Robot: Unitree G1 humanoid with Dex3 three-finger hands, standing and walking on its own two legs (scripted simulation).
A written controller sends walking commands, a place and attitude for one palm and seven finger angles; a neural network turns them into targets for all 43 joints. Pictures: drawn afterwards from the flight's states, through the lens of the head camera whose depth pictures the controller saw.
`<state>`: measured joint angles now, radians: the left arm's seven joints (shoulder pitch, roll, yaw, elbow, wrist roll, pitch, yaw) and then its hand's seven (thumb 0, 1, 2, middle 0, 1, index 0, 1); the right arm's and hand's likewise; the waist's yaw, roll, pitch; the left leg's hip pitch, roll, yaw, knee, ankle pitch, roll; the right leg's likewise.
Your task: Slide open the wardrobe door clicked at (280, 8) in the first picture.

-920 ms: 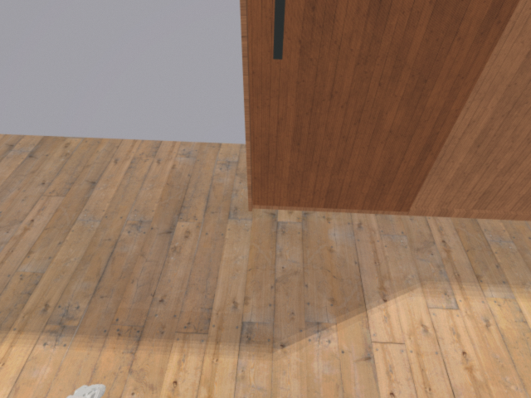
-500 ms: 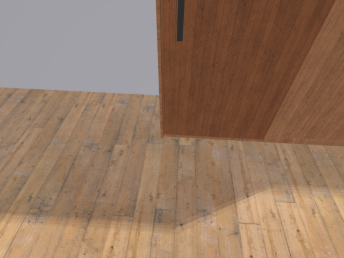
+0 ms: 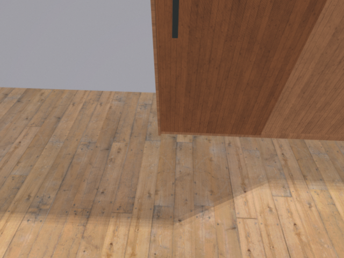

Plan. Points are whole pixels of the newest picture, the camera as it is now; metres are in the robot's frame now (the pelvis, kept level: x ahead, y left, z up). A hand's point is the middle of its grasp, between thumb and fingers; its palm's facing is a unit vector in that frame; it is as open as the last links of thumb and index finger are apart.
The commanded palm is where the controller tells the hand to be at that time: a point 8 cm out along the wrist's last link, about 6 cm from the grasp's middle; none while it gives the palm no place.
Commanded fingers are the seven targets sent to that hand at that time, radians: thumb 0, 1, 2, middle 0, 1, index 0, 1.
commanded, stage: look at it before walking up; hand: left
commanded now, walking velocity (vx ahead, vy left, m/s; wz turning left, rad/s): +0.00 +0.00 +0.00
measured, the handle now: (175, 14) +1.09 +0.05 +0.13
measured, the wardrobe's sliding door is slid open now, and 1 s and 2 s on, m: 0.00 0.00 0.00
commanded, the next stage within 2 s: walk to a spot facing it in 0.62 s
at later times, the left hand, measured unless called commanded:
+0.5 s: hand out of the picture +0.09 +0.25 -0.15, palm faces -0.03 -0.94 -0.34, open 7.4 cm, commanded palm none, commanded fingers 0.00 0.90 0.90 -0.20 -0.30 -0.20 -0.30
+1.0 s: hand out of the picture +0.07 +0.20 -0.18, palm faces -0.09 -0.97 -0.24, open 7.4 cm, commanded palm none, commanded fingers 0.00 0.90 0.90 -0.20 -0.30 -0.20 -0.30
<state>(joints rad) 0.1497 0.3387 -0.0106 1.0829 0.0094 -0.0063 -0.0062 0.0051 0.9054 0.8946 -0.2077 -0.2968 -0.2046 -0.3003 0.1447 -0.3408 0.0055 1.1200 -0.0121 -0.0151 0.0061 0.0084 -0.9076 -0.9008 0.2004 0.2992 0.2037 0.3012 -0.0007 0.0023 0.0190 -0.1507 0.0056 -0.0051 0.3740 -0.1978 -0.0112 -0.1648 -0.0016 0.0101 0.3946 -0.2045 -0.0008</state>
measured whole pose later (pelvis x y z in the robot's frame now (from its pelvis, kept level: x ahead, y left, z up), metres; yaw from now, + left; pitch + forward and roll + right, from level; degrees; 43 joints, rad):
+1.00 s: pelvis +0.05 -0.01 -0.01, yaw -7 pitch -1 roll +1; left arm 0.32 0.25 0.03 1.05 0.02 0.02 -0.04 0.00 0.91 0.90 -0.20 -0.30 -0.20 -0.30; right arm 0.24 -0.25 -0.02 1.07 -0.02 -0.02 0.00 0.01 -0.91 -0.90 0.20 0.30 0.20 0.30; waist 0.03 0.00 0.00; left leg -0.12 0.05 0.11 0.50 -0.36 -0.02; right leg -0.27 0.00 -0.01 0.66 -0.43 -0.02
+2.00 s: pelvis +0.33 -0.03 -0.02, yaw -34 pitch +0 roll +0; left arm 0.08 0.19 0.05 0.88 0.02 -0.01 0.00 0.00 0.91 0.90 -0.20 -0.30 -0.20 -0.30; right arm 0.29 -0.23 -0.05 1.02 -0.02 0.03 -0.01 0.01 -0.92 -0.90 0.20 0.30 0.20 0.30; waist -0.06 0.05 0.08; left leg -0.36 0.14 0.17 0.98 -0.54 -0.04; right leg -0.35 -0.03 -0.12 0.65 -0.29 -0.04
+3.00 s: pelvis +0.32 -0.09 +0.00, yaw -4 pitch -1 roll +3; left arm 0.27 0.18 0.02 0.93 0.03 0.00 0.01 0.00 0.90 0.89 -0.21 -0.30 -0.20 -0.30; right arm 0.14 -0.26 -0.07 0.96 -0.02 0.08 0.02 0.01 -0.91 -0.90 0.19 0.30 0.20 0.30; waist 0.02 0.01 0.06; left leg -0.41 0.02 -0.01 0.99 -0.42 -0.07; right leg -0.22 -0.09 -0.15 0.49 -0.26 -0.03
